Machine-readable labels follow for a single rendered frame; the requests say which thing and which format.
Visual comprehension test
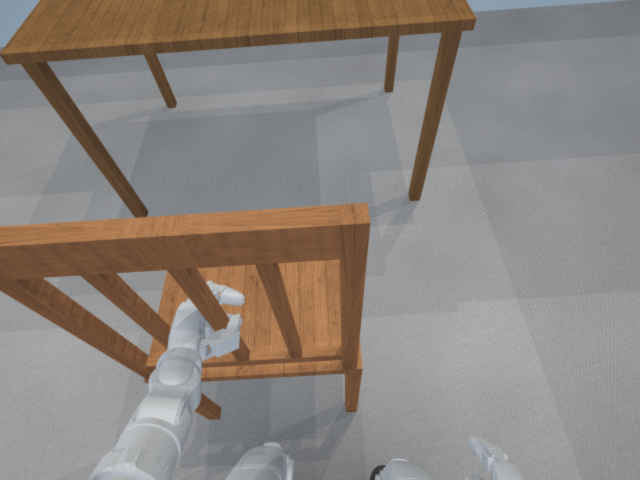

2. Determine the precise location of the robot left forearm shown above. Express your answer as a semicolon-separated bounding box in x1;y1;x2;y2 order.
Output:
88;347;202;480

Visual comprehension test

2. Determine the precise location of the robot left hand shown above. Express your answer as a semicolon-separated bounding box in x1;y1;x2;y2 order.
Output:
167;281;245;361

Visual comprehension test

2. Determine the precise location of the table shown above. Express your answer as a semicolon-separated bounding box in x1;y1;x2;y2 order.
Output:
0;0;476;218

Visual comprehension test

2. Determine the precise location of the robot left thigh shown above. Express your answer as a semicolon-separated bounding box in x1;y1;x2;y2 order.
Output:
225;446;294;480

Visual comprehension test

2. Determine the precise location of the chair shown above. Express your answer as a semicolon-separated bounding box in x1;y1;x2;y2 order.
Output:
0;203;370;420

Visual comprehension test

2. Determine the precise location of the robot right hand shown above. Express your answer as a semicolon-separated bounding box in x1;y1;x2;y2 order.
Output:
464;436;524;480

